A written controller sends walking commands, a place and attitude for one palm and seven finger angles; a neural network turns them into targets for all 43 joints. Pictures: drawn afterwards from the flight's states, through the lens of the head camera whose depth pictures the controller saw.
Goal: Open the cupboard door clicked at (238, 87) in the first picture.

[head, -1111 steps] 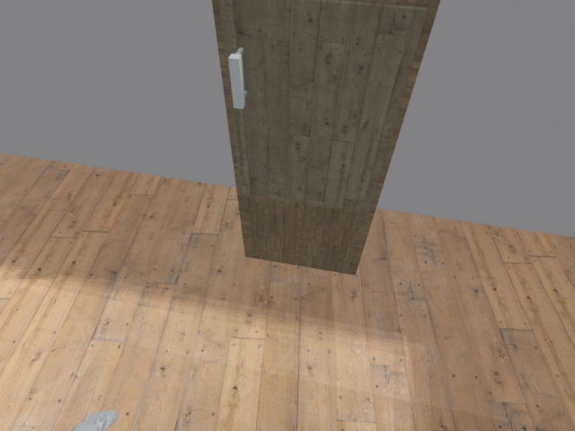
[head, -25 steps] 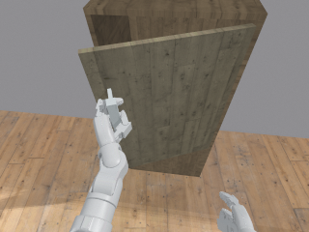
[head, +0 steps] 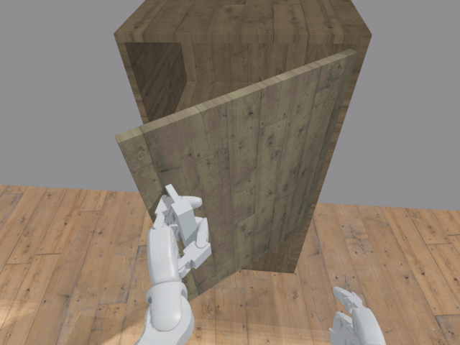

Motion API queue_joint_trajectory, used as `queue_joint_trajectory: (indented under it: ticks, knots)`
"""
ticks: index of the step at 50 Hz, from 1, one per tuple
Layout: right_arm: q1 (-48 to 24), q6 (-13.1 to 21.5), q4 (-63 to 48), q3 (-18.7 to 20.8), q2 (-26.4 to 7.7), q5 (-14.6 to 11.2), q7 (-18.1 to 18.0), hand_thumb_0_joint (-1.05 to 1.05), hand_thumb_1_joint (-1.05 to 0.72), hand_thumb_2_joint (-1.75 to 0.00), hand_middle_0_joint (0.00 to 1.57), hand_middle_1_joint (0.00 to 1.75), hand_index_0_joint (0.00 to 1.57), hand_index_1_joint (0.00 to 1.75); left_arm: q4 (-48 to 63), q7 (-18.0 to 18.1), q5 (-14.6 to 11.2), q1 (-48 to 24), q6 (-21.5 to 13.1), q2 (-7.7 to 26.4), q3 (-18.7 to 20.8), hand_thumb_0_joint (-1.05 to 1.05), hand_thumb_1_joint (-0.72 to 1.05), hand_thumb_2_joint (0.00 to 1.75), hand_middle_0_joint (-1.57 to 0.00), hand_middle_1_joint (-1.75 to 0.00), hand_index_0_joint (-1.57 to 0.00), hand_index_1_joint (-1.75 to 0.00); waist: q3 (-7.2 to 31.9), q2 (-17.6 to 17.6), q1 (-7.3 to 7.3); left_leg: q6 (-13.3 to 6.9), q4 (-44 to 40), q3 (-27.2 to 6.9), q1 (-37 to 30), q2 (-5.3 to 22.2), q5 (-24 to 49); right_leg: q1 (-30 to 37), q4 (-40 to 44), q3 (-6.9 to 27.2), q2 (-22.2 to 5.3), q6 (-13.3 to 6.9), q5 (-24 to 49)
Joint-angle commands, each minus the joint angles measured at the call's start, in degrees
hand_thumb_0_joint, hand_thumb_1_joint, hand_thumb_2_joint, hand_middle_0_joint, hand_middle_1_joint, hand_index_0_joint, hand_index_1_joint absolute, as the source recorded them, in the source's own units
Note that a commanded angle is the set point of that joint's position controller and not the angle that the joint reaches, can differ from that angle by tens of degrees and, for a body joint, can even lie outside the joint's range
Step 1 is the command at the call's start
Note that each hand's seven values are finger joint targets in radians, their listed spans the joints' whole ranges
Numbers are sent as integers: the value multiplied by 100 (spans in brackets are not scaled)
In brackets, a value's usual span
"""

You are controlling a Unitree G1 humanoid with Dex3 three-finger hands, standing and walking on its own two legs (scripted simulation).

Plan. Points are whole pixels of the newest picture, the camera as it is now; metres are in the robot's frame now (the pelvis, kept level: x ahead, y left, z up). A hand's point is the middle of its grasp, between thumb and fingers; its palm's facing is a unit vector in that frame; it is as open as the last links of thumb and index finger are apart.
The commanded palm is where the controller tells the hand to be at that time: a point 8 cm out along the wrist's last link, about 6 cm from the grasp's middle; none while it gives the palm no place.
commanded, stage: open thumb and fingers to let go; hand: left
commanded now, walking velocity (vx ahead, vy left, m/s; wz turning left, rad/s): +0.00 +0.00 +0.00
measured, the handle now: (182, 219) +0.30 +0.10 +0.09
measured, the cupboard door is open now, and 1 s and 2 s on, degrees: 38 34 37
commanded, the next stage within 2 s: slide the hand sideways off the handle in 0.86 s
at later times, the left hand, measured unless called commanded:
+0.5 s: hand (196, 235) +0.27 +0.07 +0.09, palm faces +0.30 -0.95 -0.03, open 11.6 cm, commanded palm +0.22 +0.10 +0.08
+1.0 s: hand (195, 239) +0.26 +0.07 +0.09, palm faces +0.28 -0.96 -0.03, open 15.4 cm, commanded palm +0.22 +0.10 +0.08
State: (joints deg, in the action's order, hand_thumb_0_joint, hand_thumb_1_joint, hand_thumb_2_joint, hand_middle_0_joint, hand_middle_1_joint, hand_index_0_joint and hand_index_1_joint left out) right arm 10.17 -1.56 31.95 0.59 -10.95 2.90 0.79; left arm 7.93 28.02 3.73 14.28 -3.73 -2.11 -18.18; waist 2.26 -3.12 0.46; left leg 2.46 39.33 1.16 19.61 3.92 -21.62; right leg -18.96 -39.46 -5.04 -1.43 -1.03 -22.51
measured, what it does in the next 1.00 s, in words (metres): stands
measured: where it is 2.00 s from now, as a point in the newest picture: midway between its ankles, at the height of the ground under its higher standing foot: outside the picture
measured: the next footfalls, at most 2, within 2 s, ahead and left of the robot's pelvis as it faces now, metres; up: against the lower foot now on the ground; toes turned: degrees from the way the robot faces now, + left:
none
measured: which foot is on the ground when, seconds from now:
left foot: down 0.00-1.00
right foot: down 0.00-1.00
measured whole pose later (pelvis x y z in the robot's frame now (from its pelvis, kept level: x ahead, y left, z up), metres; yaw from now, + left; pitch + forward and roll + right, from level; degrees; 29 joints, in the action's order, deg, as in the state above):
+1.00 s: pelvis -0.02 +0.01 +0.00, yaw +1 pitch +1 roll +0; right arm 8.3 -1.9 33.4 -1.0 -10.4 3.2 -0.2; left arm 1.7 28.6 4.6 5.8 -2.8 -4.1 -16.6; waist 1.1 -2.6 -1.3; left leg 1.9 40.1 0.2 20.9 2.9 -20.1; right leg -19.5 -39.8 -5.8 -2.3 -0.7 -21.2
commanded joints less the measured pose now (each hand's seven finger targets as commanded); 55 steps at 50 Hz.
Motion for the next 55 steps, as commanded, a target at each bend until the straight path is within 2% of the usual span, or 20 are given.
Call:
queue_joint_trajectory:
  ticks: [1, 4, 7, 9, 13, 15, 18, 22, 24, 29, 34, 42, 44, 48, 49, 50, 51, 53, 54, 55]
  knots:
    - [-888, 214, -794, -6, -384, 40, -66, 0, -90, -90, 20, 30, 20, 30, 1094, 407, 27, -1501, -221, -757, 350, 0, 90, 90, -40, -135, -40, -135, 590, 673, -129, -301, -210, -34, -261, -409, 1264, 127, 835, 170, 9, -30, 1520]
    - [-922, 152, -774, -14, -371, 54, -103, 0, -90, -90, 20, 30, 20, 30, 900, 431, -4, -1524, -142, -804, 388, 0, 76, 84, -39, -134, -39, -134, 842, 768, -193, -308, -205, -35, -332, -422, 1367, 216, 794, 172, 13, -21, 1690]
    - [-888, 87, -798, -16, -365, 50, -112, 0, -90, -90, 20, 30, 20, 30, 901, 337, 2, -1636, -114, -924, 253, 0, 55, 75, -38, -131, -38, -131, 1049, 902, -146, -313, -216, -26, -373, -416, 1552, 333, 711, 168, 5, -2, 2047]
    - [-857, 53, -785, -9, -364, 39, -105, 0, -90, -90, 20, 30, 20, 30, 822, 294, 81, -1767, -91, -993, 149, 0, 41, 69, -36, -130, -36, -130, 1070, 634, -129, -299, -234, -41, -430, -388, 1618, 292, 623, 129, 22, -36, 2075]
    - [-745, 61, -838, 15, -372, 37, -44, 0, -90, -90, 20, 30, 20, 30, 955, 223, 191, -1801, -106, -1130, -102, 0, 13, 57, -35, -127, -35, -127, 1204, 626, -54, -303, -191, -88, -414, -334, 1776, 248, 451, 77, 42, -50, 2256]
    - [-731, 71, -887, 12, -373, 29, -28, 0, -90, -90, 20, 30, 20, 30, 990, 173, 178, -1694, -95, -1207, -201, 0, -1, 51, -33, -125, -33, -125, 1236, 527, -73, -304, -196, -96, -400, -330, 1789, 243, 399, 53, 55, -58, 2265]
    - [-757, 88, -917, -1, -377, 6, -41, 0, -90, -90, 20, 30, 20, 30, 1008, 109, 126, -1657, -77, -1182, -205, 0, -22, 42, -32, -123, -32, -123, 1171, 721, -78, -311, -185, -111, -340, -345, 1680, 257, 456, 64, 53, -52, 2152]
    - [-821, 134, -907, -4, -381, -19, -48, 0, -90, -90, 20, 30, 20, 30, 999, 190, 109, -1696, -76, -1177, -150, 0, -50, 30, -30, -120, -30, -120, 1060, 722, -108, -303, -213, -133, -292, -349, 1499, 165, 511, 63, 57, -62, 1821]
    - [-797, 181, -885, 7, -377, -10, -51, 0, -90, -90, 20, 30, 20, 30, 998, 270, 123, -1686, -80, -1126, -92, 0, -50, 30, -30, -120, -30, -120, 1124, 755, -152, -298, -200, -136, -288, -350, 1499, 206, 524, 76, 56, -68, 1782]
    - [-818, 239, -838, 12, -390, 4, -61, 0, -90, -90, 20, 30, 20, 30, 908, 344, 151, -1822, -125, -1070, -50, 0, -50, 30, -26, -95, -26, -95, 983, 762, -127, -308, -176, -120, -245, -375, 1322, 106, 660, 143, 33, -55, 1484]
    - [-774, 294, -803, 31, -385, 25, -84, 0, -90, -90, 20, 30, 20, 30, 945, 332, 143, -1820, -213, -965, 44, 0, -50, 30, -22, -70, -22, -70, 1102, 712, -160, -312, -181, -85, -314, -388, 1334, 167, 720, 191, 19, -57, 1464]
    - [-847, 282, -794, -2, -382, 30, -124, 0, -90, -90, 20, 30, 20, 30, 761, 261, 123, -2000, -249, -937, 101, 0, -50, 30, -15, -30, -15, -30, 849, 809, -137, -322, -271, -91, -317, -396, 1129, 64, 871, 196, 8, -46, 1084]
    - [-879, 261, -755, -14, -373, 20, -126, 0, -90, -90, 20, 30, 20, 30, 668, 301, 145, -2164, -225, -914, 128, 0, -50, 30, -15, -30, -15, -30, 811, 607, -145, -307, -306, -105, -356, -394, 1092, 24, 865, 167, 12, -70, 997]
    - [-908, 227, -792, -18, -354, 32, -107, 0, -90, -90, 20, 30, 20, 30, 643, 341, 92, -2052, -169, -1002, 129, 0, -50, 30, -15, -30, -15, -30, 891, 774, -178, -311, -299, -77, -342, -400, 1136, 100, 880, 171, 14, -57, 1078]
    - [-499, 243, -584, -50, -587, 73, -49, 0, -90, -90, 20, 30, 20, 30, 355, -890, 662, -2127, -395, -417, -932, 0, -50, 30, -15, -30, -15, -30, 397, 1036, 313, -401, -331, -116, -416, -418, 1305, -159, 673, 269, 43, -57, 1698]
    - [-412, 284, -837, 12, -569, -28, -96, 0, -90, -90, 20, 30, 20, 30, 929, -1567, 418, -2476, -662, 28, -456, 0, -50, 30, -15, -30, -15, -30, 1064, 642, 116, -425, -336, -81, -396, -413, 1431, 32, 433, 257, 25, -80, 2021]
    - [-369, 297, -898, -18, -556, -58, -160, 0, -90, -90, 20, 30, 20, 30, 934, -1980, 338, -2402, -786, 184, -444, 0, -50, 30, -15, -30, -15, -30, 1268, 599, 22, -452, -311, -92, -425, -438, 1536, 171, 306, 252, 27, -104, 2203]
    - [-361, 441, -988, -65, -535, -132, -226, 0, -90, -90, 20, 30, 20, 30, 988, -2667, 71, -2508, -906, 207, -475, 0, -50, 30, -15, -30, -15, -30, 1268, 516, 83, -465, -278, -100, -426, -452, 1467, 137, 312, 259, 9, -80, 2210]
    - [-351, 505, -1021, -94, -566, -186, -234, 0, -90, -90, 20, 30, 20, 30, 865, -3043, -144, -2285, -877, 259, -426, 0, -50, 30, -15, -30, -15, -30, 1160, 293, 64, -439, -294, -105, -424, -448, 1406, 98, 305, 242, 23, -108, 2115]
    - [-366, 580, -1086, -124, -554, -233, -254, 0, -90, -90, 20, 30, 20, 30, 898, -3277, -403, -2256, -839, 225, -334, 0, -50, 30, -15, -30, -15, -30, 1111, 449, 102, -434, -324, -145, -381, -433, 1289, 63, 328, 186, 35, -84, 1974]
